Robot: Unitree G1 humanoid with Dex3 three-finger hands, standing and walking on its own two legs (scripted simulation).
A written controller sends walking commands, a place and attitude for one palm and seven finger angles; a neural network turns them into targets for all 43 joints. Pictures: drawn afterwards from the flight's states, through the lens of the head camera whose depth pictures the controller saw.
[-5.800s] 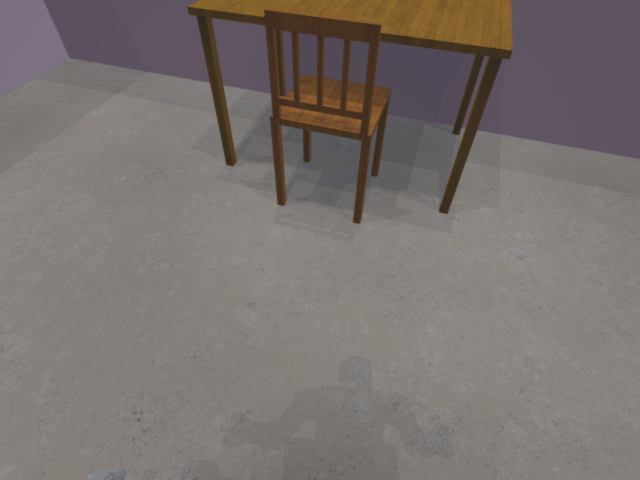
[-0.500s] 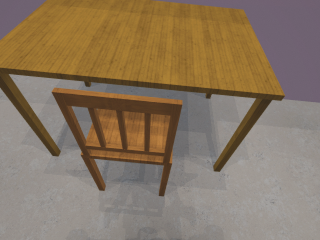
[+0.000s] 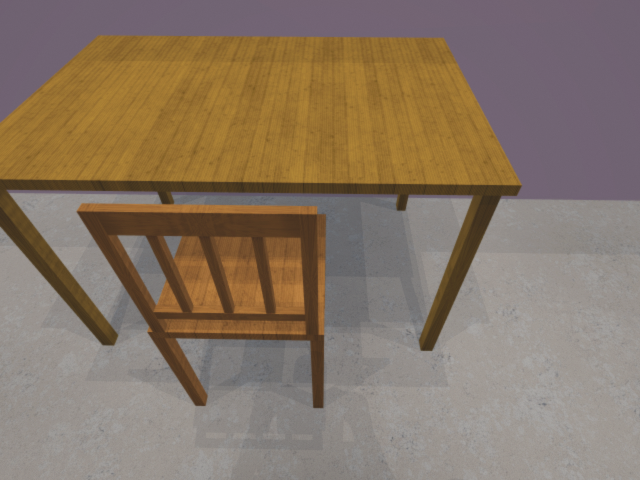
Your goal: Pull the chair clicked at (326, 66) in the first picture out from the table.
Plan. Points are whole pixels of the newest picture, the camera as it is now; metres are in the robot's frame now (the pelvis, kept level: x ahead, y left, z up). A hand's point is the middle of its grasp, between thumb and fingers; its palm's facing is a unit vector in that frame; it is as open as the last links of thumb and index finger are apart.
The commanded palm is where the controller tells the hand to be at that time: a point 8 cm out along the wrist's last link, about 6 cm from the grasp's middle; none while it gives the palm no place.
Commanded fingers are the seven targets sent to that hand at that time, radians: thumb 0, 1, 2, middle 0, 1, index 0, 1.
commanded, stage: come to a stop and stand still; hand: left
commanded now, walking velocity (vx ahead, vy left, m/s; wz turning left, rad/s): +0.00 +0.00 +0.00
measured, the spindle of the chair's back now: (218, 275) +0.49 +0.21 -0.11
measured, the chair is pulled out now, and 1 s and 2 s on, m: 0.00 0.00 0.00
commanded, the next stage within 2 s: look again from close up in 1.04 s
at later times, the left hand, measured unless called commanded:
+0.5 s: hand out of the picture +0.00 +0.15 -0.18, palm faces +0.07 -0.98 -0.16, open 7.4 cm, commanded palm none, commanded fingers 0.00 0.90 0.90 -0.20 -0.30 -0.20 -0.30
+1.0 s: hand out of the picture +0.03 +0.17 -0.18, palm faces +0.05 -0.98 -0.20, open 7.4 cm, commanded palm none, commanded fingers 0.00 0.90 0.90 -0.20 -0.30 -0.20 -0.30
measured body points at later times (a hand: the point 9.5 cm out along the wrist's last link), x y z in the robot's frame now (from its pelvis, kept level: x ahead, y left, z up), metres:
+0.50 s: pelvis +0.03 +0.00 +0.00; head +0.04 -0.01 +0.45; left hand +0.00 +0.20 -0.16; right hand +0.02 -0.22 -0.17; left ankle +0.05 +0.14 -0.74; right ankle -0.04 -0.10 -0.74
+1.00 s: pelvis +0.05 +0.00 +0.00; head +0.06 +0.00 +0.45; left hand +0.03 +0.23 -0.16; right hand +0.06 -0.22 -0.16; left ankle +0.05 +0.14 -0.74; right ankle -0.04 -0.10 -0.74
